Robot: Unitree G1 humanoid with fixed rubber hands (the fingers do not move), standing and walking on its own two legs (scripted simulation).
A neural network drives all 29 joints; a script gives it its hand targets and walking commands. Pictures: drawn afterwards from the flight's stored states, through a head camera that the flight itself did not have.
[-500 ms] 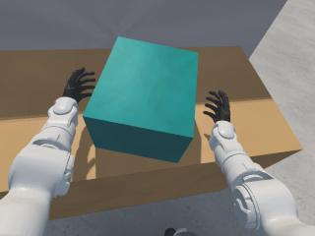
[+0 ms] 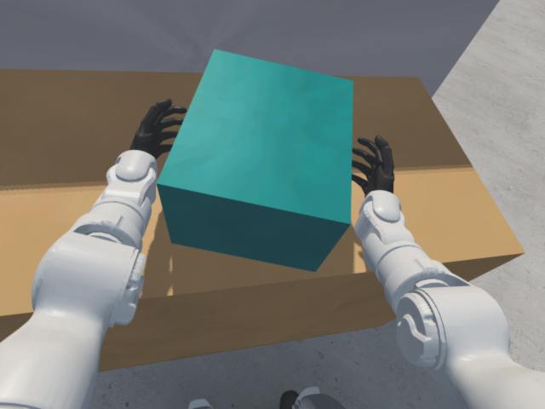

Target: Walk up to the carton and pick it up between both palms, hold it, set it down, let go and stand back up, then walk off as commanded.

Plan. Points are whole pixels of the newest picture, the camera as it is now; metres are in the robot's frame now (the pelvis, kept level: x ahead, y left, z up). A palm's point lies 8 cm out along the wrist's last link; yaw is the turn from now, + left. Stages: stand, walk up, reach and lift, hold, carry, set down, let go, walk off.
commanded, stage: reach and lift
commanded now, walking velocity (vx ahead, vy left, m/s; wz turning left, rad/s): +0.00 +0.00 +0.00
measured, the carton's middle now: (264, 160) +0.51 -0.03 +0.02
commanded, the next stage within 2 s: none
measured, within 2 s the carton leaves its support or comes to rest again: leaves its support in 1.70 s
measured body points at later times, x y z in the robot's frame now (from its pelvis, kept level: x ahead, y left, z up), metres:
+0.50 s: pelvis +0.00 -0.01 +0.01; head +0.11 +0.06 +0.44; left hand +0.52 +0.14 +0.06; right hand +0.43 -0.19 +0.06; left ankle +0.03 +0.08 -0.69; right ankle +0.04 -0.16 -0.69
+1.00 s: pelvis +0.03 +0.00 +0.04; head +0.15 +0.04 +0.47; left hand +0.51 +0.14 +0.06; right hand +0.42 -0.18 +0.05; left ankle +0.03 +0.09 -0.69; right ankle +0.04 -0.16 -0.69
